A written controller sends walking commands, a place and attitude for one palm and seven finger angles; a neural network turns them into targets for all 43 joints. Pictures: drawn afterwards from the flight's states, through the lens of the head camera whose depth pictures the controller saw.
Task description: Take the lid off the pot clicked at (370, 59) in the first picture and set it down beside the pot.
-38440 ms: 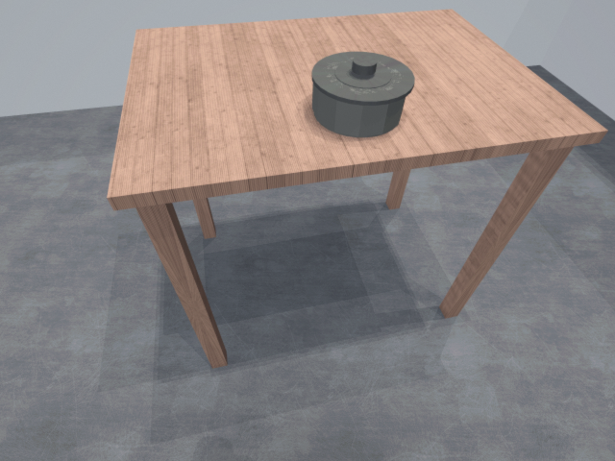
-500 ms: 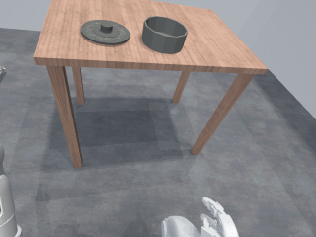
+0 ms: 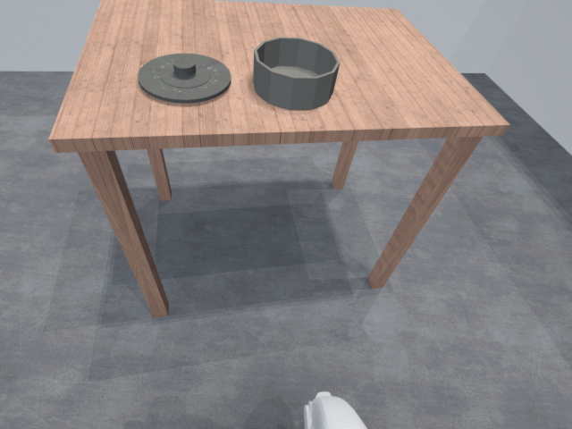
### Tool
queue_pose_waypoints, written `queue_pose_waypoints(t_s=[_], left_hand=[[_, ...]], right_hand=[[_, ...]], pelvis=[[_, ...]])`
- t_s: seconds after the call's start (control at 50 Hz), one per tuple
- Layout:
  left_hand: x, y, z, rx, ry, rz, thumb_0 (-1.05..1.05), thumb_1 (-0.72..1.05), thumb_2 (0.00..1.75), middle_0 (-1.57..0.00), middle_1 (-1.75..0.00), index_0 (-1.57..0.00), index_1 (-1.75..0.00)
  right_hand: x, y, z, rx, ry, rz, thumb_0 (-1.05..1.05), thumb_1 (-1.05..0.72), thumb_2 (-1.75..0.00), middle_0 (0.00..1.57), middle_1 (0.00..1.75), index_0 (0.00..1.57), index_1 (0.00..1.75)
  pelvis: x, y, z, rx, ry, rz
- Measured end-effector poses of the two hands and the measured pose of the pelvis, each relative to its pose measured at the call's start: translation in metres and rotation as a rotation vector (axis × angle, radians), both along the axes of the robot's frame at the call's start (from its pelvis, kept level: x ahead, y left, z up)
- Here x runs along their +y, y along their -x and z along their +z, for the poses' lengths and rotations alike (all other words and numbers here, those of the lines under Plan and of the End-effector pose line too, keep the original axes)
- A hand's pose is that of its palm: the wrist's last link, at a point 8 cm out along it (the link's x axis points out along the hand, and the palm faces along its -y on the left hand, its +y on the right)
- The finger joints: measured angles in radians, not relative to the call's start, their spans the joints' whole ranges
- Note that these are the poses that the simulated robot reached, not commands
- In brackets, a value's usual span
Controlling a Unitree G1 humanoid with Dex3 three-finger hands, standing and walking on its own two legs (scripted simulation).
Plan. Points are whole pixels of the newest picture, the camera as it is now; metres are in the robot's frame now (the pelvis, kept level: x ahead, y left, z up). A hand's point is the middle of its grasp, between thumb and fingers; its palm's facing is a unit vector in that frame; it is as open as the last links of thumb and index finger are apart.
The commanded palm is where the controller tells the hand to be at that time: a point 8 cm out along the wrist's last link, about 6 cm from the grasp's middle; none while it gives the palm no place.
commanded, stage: stop stepping back and stand still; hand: left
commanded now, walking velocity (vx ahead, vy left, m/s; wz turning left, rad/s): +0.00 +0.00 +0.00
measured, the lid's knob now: (184, 67) +0.80 +0.19 +0.09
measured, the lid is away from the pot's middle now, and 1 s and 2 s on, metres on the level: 0.24 0.24 0.24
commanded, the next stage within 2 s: let the arm hang, fingers relaxed in 0.66 s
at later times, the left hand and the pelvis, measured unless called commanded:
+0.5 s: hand out of the picture +0.13 +0.13 -0.18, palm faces +0.03 -0.97 -0.23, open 7.2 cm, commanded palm none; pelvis +0.09 -0.05 +0.00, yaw +1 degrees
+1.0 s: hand out of the picture +0.11 +0.11 -0.17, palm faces +0.03 -0.97 -0.22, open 7.2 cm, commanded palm none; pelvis +0.07 -0.07 +0.00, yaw +1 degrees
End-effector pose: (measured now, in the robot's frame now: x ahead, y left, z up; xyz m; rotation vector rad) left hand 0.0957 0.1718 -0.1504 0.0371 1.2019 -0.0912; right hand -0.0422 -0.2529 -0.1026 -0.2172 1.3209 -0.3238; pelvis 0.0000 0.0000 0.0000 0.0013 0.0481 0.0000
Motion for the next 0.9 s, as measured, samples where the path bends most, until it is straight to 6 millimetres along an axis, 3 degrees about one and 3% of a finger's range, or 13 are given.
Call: queue_pose_waypoints(t_s=[0.08, 0.14, 0.3, 0.38, 0.48, 0.68, 0.9], left_hand=[[-0.001, -0.015, -0.007, -0.028, -0.080, 0.038, -0.03, 0.93, 0.90, -0.17, -0.29, -0.21, -0.30], [0.004, -0.016, -0.009, 0.020, -0.172, 0.044, -0.03, 0.93, 0.90, -0.18, -0.29, -0.21, -0.30], [0.018, -0.017, 0.003, 0.130, -0.278, 0.101, 0.00, 0.91, 0.90, -0.19, -0.30, -0.20, -0.30], [0.013, -0.023, 0.004, 0.143, -0.264, 0.132, 0.00, 0.91, 0.90, -0.20, -0.30, -0.20, -0.30], [0.003, -0.027, 0.007, 0.169, -0.257, 0.144, 0.00, 0.93, 0.90, -0.20, -0.30, -0.20, -0.30], [-0.001, -0.028, 0.007, 0.188, -0.278, 0.130, 0.00, 0.92, 0.90, -0.20, -0.30, -0.20, -0.30], [-0.012, -0.023, 0.008, 0.136, -0.257, 0.128, 0.00, 0.93, 0.90, -0.20, -0.30, -0.20, -0.30]], right_hand=[[-0.013, 0.011, -0.019, 0.145, -0.069, -0.003, 0.00, -0.91, -0.90, 0.20, 0.30, 0.20, 0.30], [-0.023, 0.004, -0.038, 0.187, -0.109, -0.035, 0.00, -0.91, -0.90, 0.20, 0.30, 0.20, 0.30], [-0.017, -0.068, -0.049, 0.077, -0.165, -0.028, 0.00, -0.91, -0.90, 0.20, 0.30, 0.20, 0.30], [-0.007, -0.103, -0.052, 0.049, -0.189, 0.001, 0.00, -0.91, -0.90, 0.20, 0.30, 0.20, 0.30], [-0.011, -0.125, -0.051, 0.065, -0.178, 0.008, 0.02, -0.96, -0.90, 0.21, 0.30, 0.20, 0.30], [-0.029, -0.133, -0.050, 0.058, -0.162, -0.008, 0.01, -0.93, -0.90, 0.20, 0.30, 0.20, 0.30], [-0.031, -0.114, -0.047, 0.050, -0.173, -0.007, 0.00, -0.92, -0.90, 0.20, 0.30, 0.20, 0.30]], pelvis=[[-0.029, -0.021, -0.011, 0.015, -0.010, 0.014], [-0.042, -0.032, -0.018, 0.020, 0.010, 0.007], [-0.049, -0.065, -0.010, 0.002, 0.028, 0.022], [-0.051, -0.081, -0.008, -0.012, 0.014, 0.013], [-0.051, -0.093, -0.003, -0.007, 0.005, 0.015], [-0.061, -0.090, -0.004, -0.003, -0.010, 0.010], [-0.068, -0.075, -0.001, -0.043, -0.001, 0.011]])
